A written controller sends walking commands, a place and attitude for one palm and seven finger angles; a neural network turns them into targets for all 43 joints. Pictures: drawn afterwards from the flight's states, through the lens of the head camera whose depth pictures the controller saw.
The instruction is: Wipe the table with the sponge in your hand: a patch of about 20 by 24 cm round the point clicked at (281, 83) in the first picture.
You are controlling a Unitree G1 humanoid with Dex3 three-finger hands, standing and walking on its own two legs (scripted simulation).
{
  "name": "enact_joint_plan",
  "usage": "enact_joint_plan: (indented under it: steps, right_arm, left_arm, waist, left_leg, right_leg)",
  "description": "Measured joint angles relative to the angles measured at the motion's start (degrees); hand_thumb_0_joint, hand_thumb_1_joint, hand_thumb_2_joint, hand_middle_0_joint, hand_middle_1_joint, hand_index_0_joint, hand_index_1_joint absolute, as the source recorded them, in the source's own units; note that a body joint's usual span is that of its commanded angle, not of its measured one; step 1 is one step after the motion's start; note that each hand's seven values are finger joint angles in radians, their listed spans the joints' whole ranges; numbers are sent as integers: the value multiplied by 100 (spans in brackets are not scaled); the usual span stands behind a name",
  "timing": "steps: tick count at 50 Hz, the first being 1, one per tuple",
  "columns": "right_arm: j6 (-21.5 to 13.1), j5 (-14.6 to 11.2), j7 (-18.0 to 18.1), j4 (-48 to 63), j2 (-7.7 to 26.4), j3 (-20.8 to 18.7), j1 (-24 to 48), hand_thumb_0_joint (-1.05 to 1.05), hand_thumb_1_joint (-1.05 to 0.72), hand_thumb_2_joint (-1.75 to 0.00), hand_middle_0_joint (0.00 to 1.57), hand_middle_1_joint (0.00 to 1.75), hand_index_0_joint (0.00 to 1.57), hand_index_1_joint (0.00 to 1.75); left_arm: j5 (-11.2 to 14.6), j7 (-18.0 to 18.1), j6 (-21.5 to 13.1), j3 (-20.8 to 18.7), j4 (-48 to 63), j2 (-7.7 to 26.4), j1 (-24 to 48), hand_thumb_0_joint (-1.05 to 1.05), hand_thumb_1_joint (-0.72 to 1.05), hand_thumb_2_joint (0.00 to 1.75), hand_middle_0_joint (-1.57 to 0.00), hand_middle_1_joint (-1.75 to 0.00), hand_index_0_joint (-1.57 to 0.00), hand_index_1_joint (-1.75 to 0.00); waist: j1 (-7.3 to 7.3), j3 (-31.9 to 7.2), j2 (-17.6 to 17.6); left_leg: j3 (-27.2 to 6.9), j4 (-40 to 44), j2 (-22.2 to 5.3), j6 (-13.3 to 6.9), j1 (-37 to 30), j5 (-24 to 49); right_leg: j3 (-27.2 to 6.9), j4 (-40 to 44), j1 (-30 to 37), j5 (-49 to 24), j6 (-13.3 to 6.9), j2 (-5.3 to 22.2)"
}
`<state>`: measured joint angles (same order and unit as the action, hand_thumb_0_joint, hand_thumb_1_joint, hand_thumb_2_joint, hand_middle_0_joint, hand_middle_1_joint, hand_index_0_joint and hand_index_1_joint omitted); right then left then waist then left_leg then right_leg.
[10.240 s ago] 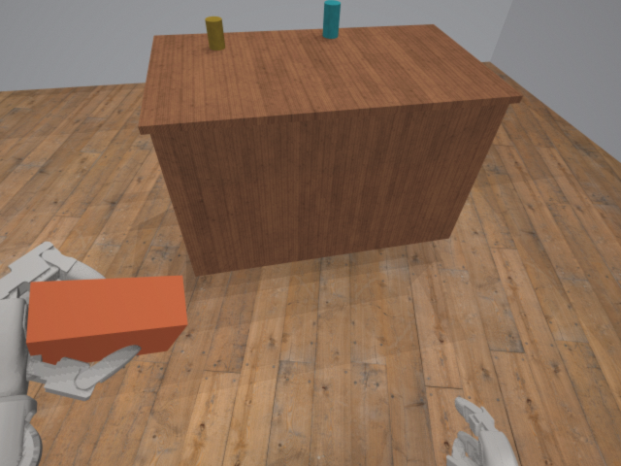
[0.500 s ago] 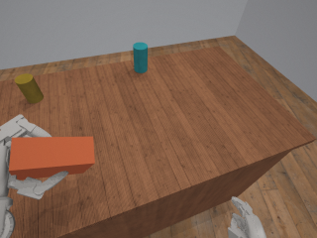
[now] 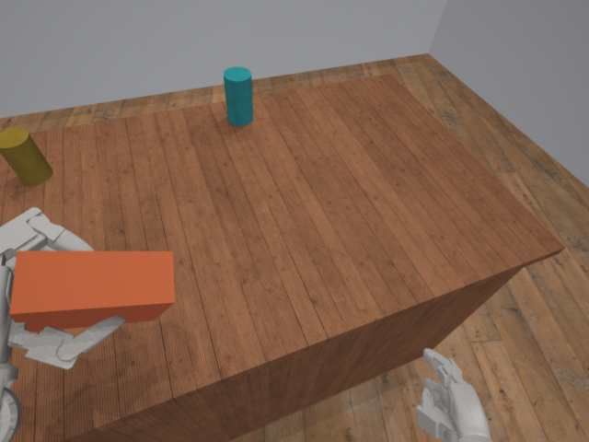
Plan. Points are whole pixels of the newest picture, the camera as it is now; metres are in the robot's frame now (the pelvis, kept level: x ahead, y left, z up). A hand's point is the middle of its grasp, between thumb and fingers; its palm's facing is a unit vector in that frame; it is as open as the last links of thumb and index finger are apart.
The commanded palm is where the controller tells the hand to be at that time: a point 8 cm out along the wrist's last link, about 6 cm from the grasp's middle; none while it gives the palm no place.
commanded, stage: shuffle to correct the standing spot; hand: left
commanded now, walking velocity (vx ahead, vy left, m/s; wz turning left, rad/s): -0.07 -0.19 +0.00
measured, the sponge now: (120, 290) +0.23 +0.21 +0.14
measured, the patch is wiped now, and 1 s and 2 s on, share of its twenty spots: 0.00 0.00 0.00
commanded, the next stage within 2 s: come to a stop and stand still in 0.34 s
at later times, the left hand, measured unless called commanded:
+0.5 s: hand (113, 295) +0.22 +0.20 +0.16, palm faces +0.30 -0.85 -0.43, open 9.6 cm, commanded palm +0.16 +0.24 +0.17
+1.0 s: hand (34, 286) +0.23 +0.28 +0.15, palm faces +0.36 -0.84 -0.40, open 9.6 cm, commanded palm +0.16 +0.31 +0.17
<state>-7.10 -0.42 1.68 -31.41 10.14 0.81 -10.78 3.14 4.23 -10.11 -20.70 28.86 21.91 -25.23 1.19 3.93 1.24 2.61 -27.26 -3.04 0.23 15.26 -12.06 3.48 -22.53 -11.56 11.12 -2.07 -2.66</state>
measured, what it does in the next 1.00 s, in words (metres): stands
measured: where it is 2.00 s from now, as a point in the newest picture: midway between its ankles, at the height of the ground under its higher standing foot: outside the picture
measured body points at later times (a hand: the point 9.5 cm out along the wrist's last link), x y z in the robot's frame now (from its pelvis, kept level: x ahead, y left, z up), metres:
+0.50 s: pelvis +0.00 -0.04 -0.01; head +0.03 -0.03 +0.44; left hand +0.20 +0.24 +0.18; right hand +0.17 -0.28 -0.08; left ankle +0.03 +0.12 -0.74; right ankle +0.01 -0.10 -0.74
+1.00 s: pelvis +0.00 +0.03 +0.00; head +0.04 +0.06 +0.45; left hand +0.20 +0.33 +0.17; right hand +0.18 -0.19 -0.07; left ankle +0.03 +0.12 -0.74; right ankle +0.01 -0.10 -0.74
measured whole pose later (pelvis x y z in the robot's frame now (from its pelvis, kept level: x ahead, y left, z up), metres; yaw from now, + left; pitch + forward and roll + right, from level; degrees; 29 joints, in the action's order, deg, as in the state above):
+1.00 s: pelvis +0.00 +0.03 +0.00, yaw +0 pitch +0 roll -1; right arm -10.5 -0.3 2.4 -34.1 10.5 1.2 -12.0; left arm 2.1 5.1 -12.7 -20.9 25.7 23.2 -23.5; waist 2.4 5.0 3.2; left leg 3.2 -27.1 -0.2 -2.1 14.3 -12.7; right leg 2.4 -24.3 -11.5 12.4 0.0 -0.1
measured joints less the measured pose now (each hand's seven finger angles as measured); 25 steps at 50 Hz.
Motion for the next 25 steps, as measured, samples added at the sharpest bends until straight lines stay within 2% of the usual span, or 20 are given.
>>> enact_joint_plan:
  steps: [15,25]
  right_arm:
    - [93,-41,107,-46,209,-184,-80,1,-90,-89,20,30,20,30]
    - [100,-43,141,-140,216,-191,-145,1,-90,-89,20,30,20,30]
  left_arm:
    - [171,-47,123,-90,201,135,-278,0,-44,101,-80,-135,-79,-134]
    - [166,13,117,-75,257,147,-288,0,-44,101,-80,-135,-79,-135]
  waist:
    - [-82,-66,-144]
    - [-121,-68,-93]
  left_leg:
    - [-124,-303,-252,222,248,-114]
    - [-141,-295,-265,272,236,-120]
  right_leg:
    - [106,-294,-242,141,-267,-245]
    - [124,-391,-275,212,-292,-256]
